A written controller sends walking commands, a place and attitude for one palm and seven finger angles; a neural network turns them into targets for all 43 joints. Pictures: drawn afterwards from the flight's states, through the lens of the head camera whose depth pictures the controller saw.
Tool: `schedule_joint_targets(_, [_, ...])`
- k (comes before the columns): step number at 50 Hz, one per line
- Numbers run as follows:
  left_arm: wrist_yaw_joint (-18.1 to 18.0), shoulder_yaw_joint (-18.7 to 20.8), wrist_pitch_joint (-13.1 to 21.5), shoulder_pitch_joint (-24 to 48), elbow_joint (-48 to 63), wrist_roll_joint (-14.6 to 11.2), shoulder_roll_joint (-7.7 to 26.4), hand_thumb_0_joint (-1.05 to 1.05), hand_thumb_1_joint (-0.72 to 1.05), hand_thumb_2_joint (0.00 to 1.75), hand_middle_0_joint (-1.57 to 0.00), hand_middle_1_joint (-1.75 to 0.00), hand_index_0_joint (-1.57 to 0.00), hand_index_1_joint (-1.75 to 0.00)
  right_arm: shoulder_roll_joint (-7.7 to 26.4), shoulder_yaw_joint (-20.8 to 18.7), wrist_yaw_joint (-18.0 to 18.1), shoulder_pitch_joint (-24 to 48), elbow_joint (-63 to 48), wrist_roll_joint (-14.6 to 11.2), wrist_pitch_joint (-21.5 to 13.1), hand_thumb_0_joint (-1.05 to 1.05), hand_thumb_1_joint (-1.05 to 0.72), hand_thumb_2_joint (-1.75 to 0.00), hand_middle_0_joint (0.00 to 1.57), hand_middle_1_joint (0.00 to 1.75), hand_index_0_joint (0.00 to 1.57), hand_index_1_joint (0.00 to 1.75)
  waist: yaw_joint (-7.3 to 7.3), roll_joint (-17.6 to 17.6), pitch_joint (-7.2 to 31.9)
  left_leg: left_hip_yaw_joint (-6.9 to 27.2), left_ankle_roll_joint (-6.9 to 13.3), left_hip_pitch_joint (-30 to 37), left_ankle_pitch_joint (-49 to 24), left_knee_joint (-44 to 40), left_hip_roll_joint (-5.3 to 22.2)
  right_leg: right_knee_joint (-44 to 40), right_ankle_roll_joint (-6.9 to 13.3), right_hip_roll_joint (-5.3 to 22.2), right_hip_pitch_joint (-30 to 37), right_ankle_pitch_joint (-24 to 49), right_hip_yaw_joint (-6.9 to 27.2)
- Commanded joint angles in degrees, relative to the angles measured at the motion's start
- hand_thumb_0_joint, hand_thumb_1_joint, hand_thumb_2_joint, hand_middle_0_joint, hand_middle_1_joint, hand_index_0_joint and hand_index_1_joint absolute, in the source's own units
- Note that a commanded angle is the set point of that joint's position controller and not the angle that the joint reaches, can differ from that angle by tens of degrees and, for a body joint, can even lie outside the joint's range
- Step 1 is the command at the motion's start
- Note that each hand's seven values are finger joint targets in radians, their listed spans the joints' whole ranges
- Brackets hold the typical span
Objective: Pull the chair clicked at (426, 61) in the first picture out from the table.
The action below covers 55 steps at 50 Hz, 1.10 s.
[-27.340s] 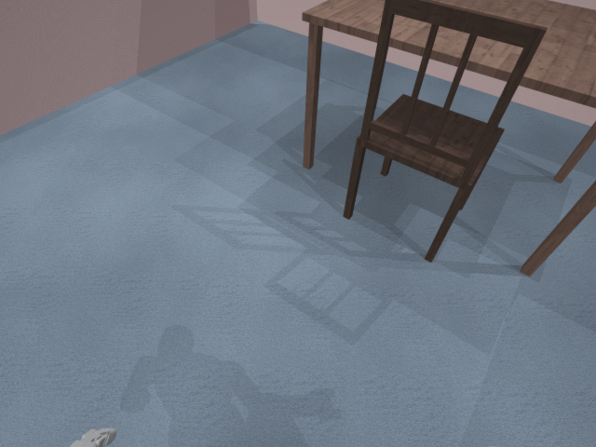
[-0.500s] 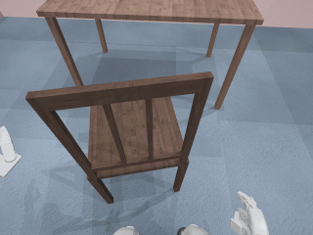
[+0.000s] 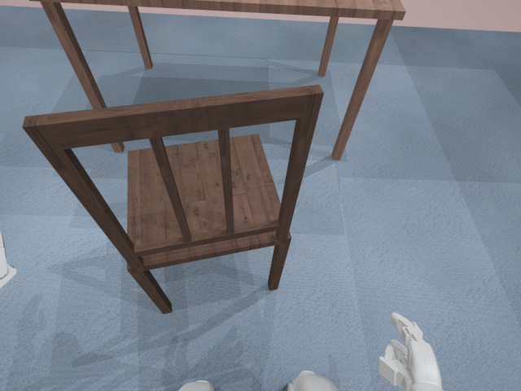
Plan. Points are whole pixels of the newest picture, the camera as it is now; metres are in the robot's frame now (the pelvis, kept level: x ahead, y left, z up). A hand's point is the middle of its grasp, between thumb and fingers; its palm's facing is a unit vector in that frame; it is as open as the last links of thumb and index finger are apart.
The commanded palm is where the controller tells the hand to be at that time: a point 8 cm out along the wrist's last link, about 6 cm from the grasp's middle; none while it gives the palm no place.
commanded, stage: step back with the hand held close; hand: left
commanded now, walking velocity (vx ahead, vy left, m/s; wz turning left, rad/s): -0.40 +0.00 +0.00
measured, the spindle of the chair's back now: (174, 198) +0.45 +0.19 -0.06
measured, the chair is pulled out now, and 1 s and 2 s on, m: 0.56 0.56 0.56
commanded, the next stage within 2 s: stop stepping back and stand still in 0.04 s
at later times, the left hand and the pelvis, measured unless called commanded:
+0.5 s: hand out of the picture +0.08 +0.25 +0.18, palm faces +0.46 -0.74 -0.49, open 7.4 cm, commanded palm +0.03 +0.29 +0.19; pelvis -0.10 -0.02 +0.01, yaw +1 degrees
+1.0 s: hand out of the picture +0.09 +0.26 +0.12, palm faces +0.38 -0.77 -0.51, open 7.4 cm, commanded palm none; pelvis -0.11 -0.01 +0.01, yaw +2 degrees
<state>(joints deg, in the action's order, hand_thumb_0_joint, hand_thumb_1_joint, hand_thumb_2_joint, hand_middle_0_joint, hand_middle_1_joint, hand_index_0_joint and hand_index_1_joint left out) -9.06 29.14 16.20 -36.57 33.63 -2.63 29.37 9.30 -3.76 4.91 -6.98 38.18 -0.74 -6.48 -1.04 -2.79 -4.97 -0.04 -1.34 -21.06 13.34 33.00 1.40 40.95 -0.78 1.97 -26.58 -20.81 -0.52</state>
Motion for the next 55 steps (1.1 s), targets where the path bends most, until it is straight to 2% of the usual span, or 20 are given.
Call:
schedule_joint_targets(1, [-0.77, 5.03, 3.29, 1.77, 13.36, -0.27, 5.34, 0.0, 0.9, 0.9, -0.2, -0.3, -0.2, -0.3, 7.61, -2.41, -0.67, 0.1, -6.22, 1.41, -4.77, 0.0, -0.9, -0.9, 0.2, 0.3, 0.2, 0.3, 0.42, 20.04, 11.83, 9.71, 9.84, 8.67, -41.74, -7.88, 17.47, 5.15, 0.16, 0.04, 3.05, -5.81, 2.91])
schedule_joint_targets(3, [-0.73, 5.01, 3.14, 0.84, 14.68, 0.0, 6.13, 0.0, 0.9, 0.9, -0.2, -0.3, -0.2, -0.3, 8.18, -2.74, -1.59, -0.19, -6.92, 0.64, -5.58, 0.0, -0.9, -0.9, 0.2, 0.3, 0.2, 0.3, 1.28, 18.39, 13.82, 8.62, 7.09, 9.61, -34.81, -4.76, 15.56, -5.88, 1.18, 1.26, 8.76, 2.32, 0.62])
schedule_joint_targets(6, [-0.18, 6.55, 3.13, -0.12, 11.35, -0.08, 7.39, 0.0, 0.9, 0.9, -0.2, -0.3, -0.2, -0.3, 8.03, -1.9, -1.79, 1.36, -7.62, 0.07, -6.25, 0.0, -0.9, -0.9, 0.2, 0.3, 0.2, 0.3, 1.64, 9.49, 11.4, 6.05, 3.61, 0.55, -3.35, 1.33, 9.51, -18.78, 1.56, 3.23, 15.9, 15.74, -1.35])
schedule_joint_targets(7, [-0.3, 7.37, 3.38, 1.72, 9.93, 0.25, 8.86, 0.0, 0.9, 0.9, -0.2, -0.3, -0.2, -0.3, 7.33, -1.65, -1.48, 1.35, -7.82, -0.09, -6.15, 0.0, -0.9, -0.9, 0.2, 0.3, 0.2, 0.3, 0.75, 1.36, 9.44, 1.67, 1.38, -2.2, 8.61, 7.74, 4.58, -20.91, 4.09, 8.48, 12.24, 20.01, 4.4])
schedule_joint_targets(8, [-0.23, 5.64, 1.67, 0.79, 7.6, -0.21, 7.46, 0.0, 0.9, 0.9, -0.2, -0.3, -0.2, -0.3, 7.94, -3.14, -1.47, -1.93, -8.08, -0.98, -4.91, 0.0, -0.9, -0.9, 0.2, 0.3, 0.2, 0.3, 0.27, -11.49, 13.97, -0.53, -0.87, -1.98, 15.9, 19.69, -1.59, -25.47, 8.35, 16.59, 8.85, 12.22, 17.71])
schedule_joint_targets(9, [-0.67, 4.8, -0.55, -2.48, 5.19, -1.13, 6.31, 0.0, 0.9, 0.9, -0.2, -0.3, -0.2, -0.3, 8.36, -3.63, -1.4, -1.44, -8.47, -1.28, -3.25, 0.0, -0.9, -0.9, 0.2, 0.3, 0.2, 0.3, 0.45, -9.85, 13.76, 3.51, -0.69, -1.08, 14.41, 28.55, -0.83, -26.73, 10.69, 19.99, 6.23, 5.14, 20.92])
schedule_joint_targets(11, [-1.92, 4.78, -3.14, -1.08, 4.12, -0.98, 6.26, 0.0, 0.9, 0.9, -0.2, -0.3, -0.2, -0.3, 6.52, -0.72, -1.05, 1.31, -9.53, -1.52, -0.6, 0.0, -0.9, -0.9, 0.2, 0.3, 0.2, 0.3, -1.05, -2.92, 12.65, 4.19, -0.74, -2.33, 10.91, 29.12, 0.91, -22.44, 9.93, 17.57, 5.28, 0.9, 16.74])
schedule_joint_targets(15, [-3.03, 4.09, -3.26, 3.04, 5.58, 0.13, 8.13, 0.0, 0.9, 0.9, -0.2, -0.3, -0.2, -0.3, 7.9, 0.22, 0.45, 1.76, -10.3, -0.88, -0.21, 0.0, -0.9, -0.9, 0.2, 0.3, 0.2, 0.3, 0.33, -6.34, 9.62, 0.26, 1.55, 3.23, 13.85, 10.31, 0.43, -24.55, 6.76, 14.72, 4.23, -11.8, 14.02])
schedule_joint_targets(18, [-3.21, 2.8, -2.39, 2.94, 8.1, 0.87, 8.11, 0.0, 0.9, 0.9, -0.2, -0.3, -0.2, -0.3, 9.14, -0.15, 0.94, -0.82, -9.77, -0.47, -2.22, 0.0, -0.9, -0.9, 0.2, 0.3, 0.2, 0.3, 0.18, -1.81, 9.08, -1.02, 3.49, 8.75, 10.1, -9.87, 1.04, -21.28, 4.18, 11.33, 8.53, -9.75, 10.4])
schedule_joint_targets(20, [-2.93, 1.94, -1.18, 4.03, 10.37, 0.93, 7.39, 0.0, 0.9, 0.9, -0.2, -0.3, -0.2, -0.3, 10.13, -0.35, 0.68, -1.57, -10.06, -0.51, -3.96, 0.0, -0.9, -0.9, 0.2, 0.3, 0.2, 0.3, 0.67, 9.34, 7.13, 2.74, 5.45, 8.84, 5.1, -19.28, 6.28, -12.02, 1.41, 4.06, 10.32, -2.26, 4.58])
schedule_joint_targets(22, [-2.73, 1.39, -1.34, 6.0, 6.55, 1.83, 6.21, 0.0, 0.9, 0.9, -0.2, -0.3, -0.2, -0.3, 9.18, 0.66, 0.14, 0.02, -9.49, -0.57, -3.82, 0.0, -0.9, -0.9, 0.2, 0.3, 0.2, 0.3, 0.42, 24.3, 2.83, 10.46, 8.24, -4.63, 19.17, -23.13, 11.9, -0.51, -0.43, -0.16, 10.67, -3.32, -0.15])
schedule_joint_targets(25, [-1.55, 0.12, -1.61, 8.42, 1.47, 1.88, 4.89, 0.0, 0.9, 0.9, -0.2, -0.3, -0.2, -0.3, 9.95, -0.35, -0.89, -1.68, -8.64, -1.5, -3.44, 0.0, -0.9, -0.9, 0.2, 0.3, 0.2, 0.3, 1.06, 9.23, 2.5, 6.02, 6.98, -8.05, 13.94, -14.1, 9.11, -6.55, -1.25, -0.5, 17.38, 3.04, 0.04])
schedule_joint_targets(28, [-1.35, 0.68, -1.38, 9.65, -0.77, 1.76, 5.46, 0.0, 0.9, 0.9, -0.2, -0.3, -0.2, -0.3, 10.25, -0.24, -0.96, -1.63, -8.38, -1.43, -3.2, 0.0, -0.9, -0.9, 0.2, 0.3, 0.2, 0.3, 0.21, 8.37, 0.21, 4.52, 5.34, -5.01, 19.43, -9.27, 4.44, -17.67, 1.36, 1.66, 13.65, -1.05, 5.72])
schedule_joint_targets(31, [-1.28, -0.76, -2.4, 11.39, 1.31, 1.45, 4.43, 0.0, 0.9, 0.9, -0.2, -0.3, -0.2, -0.3, 9.96, -0.3, -0.75, -1.81, -9.1, -1.16, -2.53, 0.0, -0.9, -0.9, 0.2, 0.3, 0.2, 0.3, 0.23, -1.82, 1.87, 1.55, 4.46, 0.32, 22.31, -3.05, 0.65, -25.15, 3.15, 3.9, 5.61, -19.47, 12.82])
schedule_joint_targets(38, [-2.48, 1.03, -2.63, 9.02, 5.36, 1.08, 5.41, 0.0, 0.9, 0.9, -0.2, -0.3, -0.2, -0.3, 9.27, 0.88, -0.21, -0.12, -9.79, -1.15, -2.57, 0.0, -0.9, -0.9, 0.2, 0.3, 0.2, 0.3, 0.94, 11.27, 4.22, 8.51, 5.93, 0.58, 19.85, -16.84, 6.38, -15.09, 1.25, -0.3, 14.18, -1.86, 4.61])
schedule_joint_targets(46, [-2.1, -0.32, -2.62, 8.8, 1.98, 1.05, 3.89, 0.0, 0.9, 0.9, -0.2, -0.3, -0.2, -0.3, 8.98, 0.71, -0.64, -0.76, -9.82, -1.26, -2.84, 0.0, -0.9, -0.9, 0.2, 0.3, 0.2, 0.3, 1.16, 3.6, 2.16, 4.28, 4.09, 1.29, 16.58, -13.53, 3.54, -23.33, 1.18, 1.9, 13.82, -3.65, 8.88])
schedule_joint_targets(47, [6.31, -22.67, -12.16, 11.15, -40.42, 6.27, -10.54, 0.0, 0.9, 0.9, -0.2, -0.3, -0.2, -0.3, 11.77, -0.38, -6.59, -4.27, 2.87, 1.37, -1.51, 0.0, -0.9, -0.9, 0.2, 0.3, 0.2, 0.3, -2.78, 2.81, 0.17, 4.69, 3.64, -0.73, 1.06, -2.85, 3.02, -12.44, 2.81, 3.52, 6.17, 10.31, 4.78])
schedule_joint_targets(48, [7.76, -22.32, -15.6, 8.77, -42.66, 5.05, -14.01, 0.0, 0.9, 0.9, -0.2, -0.3, -0.2, -0.3, 6.55, 0.47, -6.2, -9.38, 2.94, 1.38, 1.49, 0.0, -0.9, -0.9, 0.2, 0.3, 0.2, 0.3, -2.04, -1.6, 5.84, 2.08, 3.42, 3.15, -4.08, -3.15, 2.64, -14.09, 2.21, 3.45, 8.34, 13.86, 5.21])
schedule_joint_targets(52, [7.46, -23.98, -16.18, 16.86, -52.47, 4.69, -12.05, 0.0, 0.9, 0.9, -0.2, -0.3, -0.2, -0.3, 8.93, 0.55, -5.96, -9.14, 2.29, 2.37, 5.27, 0.0, -0.9, -0.9, 0.2, 0.3, 0.2, 0.3, -0.48, -8.4, 6.01, 5.88, 4.32, 1.46, -0.66, -3.99, 1.72, -15.33, 3.86, 4.23, 10.4, 8.06, 6.29])
schedule_joint_targets(55, [6.91, -25.33, -16.69, 19.25, -63.02, 4.13, -11.58, 0.0, 0.9, 0.9, -0.2, -0.3, -0.2, -0.3, 9.08, 1.17, -5.23, -7.85, 5.24, 2.25, 5.64, 0.0, -0.9, -0.9, 0.2, 0.3, 0.2, 0.3, 0.91, -0.16, 6.58, 6.16, 4.27, 4.24, -10.45, -7.96, 2.99, -13.52, 3.28, 2.51, 14.77, 18.64, 5.51])
